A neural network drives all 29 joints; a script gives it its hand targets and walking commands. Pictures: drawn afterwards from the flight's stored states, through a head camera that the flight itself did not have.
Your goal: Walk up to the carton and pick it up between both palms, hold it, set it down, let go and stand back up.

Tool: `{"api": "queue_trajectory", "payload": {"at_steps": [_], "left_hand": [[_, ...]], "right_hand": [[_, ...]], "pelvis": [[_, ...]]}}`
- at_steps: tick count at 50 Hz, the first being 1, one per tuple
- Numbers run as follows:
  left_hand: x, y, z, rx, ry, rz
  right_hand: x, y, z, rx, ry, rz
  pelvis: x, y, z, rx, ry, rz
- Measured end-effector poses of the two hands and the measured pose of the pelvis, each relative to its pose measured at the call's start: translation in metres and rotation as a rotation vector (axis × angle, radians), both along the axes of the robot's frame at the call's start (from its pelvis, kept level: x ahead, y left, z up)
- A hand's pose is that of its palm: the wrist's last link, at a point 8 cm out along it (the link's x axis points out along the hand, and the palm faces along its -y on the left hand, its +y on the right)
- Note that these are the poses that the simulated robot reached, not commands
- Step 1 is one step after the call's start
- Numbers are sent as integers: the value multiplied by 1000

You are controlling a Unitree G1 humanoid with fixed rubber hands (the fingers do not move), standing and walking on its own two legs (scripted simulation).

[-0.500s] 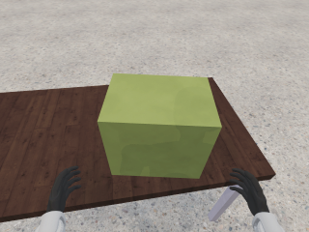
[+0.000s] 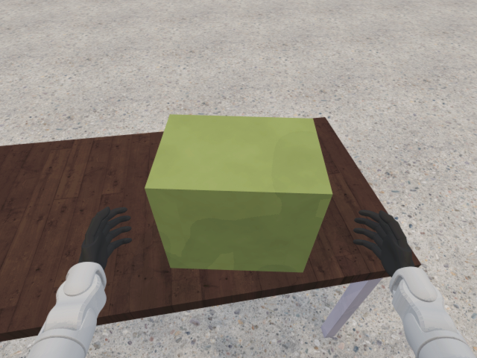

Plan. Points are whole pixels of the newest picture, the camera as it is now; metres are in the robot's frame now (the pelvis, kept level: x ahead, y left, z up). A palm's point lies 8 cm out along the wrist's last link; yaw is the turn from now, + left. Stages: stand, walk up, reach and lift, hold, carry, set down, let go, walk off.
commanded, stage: reach and lift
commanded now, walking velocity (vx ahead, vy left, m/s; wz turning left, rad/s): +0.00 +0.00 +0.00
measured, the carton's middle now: (238, 196) +0.45 +0.02 +0.00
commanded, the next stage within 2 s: none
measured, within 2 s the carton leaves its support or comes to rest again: neither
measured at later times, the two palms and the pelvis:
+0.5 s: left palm (89, 195) +0.35 +0.26 +0.11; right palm (391, 202) +0.37 -0.25 +0.09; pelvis +0.00 +0.00 +0.00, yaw +1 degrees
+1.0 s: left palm (83, 149) +0.40 +0.27 +0.16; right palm (393, 143) +0.44 -0.24 +0.17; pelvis +0.01 +0.00 +0.00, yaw +2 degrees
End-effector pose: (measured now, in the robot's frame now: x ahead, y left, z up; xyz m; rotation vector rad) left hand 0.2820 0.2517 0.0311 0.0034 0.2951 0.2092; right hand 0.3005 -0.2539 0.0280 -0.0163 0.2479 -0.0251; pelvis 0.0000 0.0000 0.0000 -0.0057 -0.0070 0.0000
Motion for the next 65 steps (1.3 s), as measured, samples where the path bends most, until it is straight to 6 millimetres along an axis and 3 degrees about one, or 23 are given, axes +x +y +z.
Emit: {"api": "queue_trajectory", "payload": {"at_steps": [5, 12, 31, 42, 50, 57, 65], "left_hand": [[11, -5, 15, -9, -38, -6], [28, -3, 23, -12, -4, -11], [82, 10, 95, 18, -43, -43], [104, 17, 97, -2, 17, -27], [117, 19, 133, 40, -44, -30], [125, 24, 145, 33, -18, -27], [144, 14, 161, 28, -15, -38]], "right_hand": [[14, 7, 23, 1, -32, 8], [30, 3, 30, -3, 23, -27], [90, 6, 78, 17, -36, -13], [115, 6, 108, -13, 2, -24], [137, 12, 138, 8, -40, -12], [140, 7, 138, 27, -5, -44], [152, 9, 158, 32, -24, -35]], "pelvis": [[-4, -4, 2, 2, 11, 5], [-8, -7, 2, 4, 31, 6], [8, 0, 4, -11, 69, 19], [12, -1, 5, -18, 101, 18], [14, -1, 5, -26, 122, 29], [13, 0, 5, -27, 119, 41], [7, -2, 4, -22, 148, 36]]}}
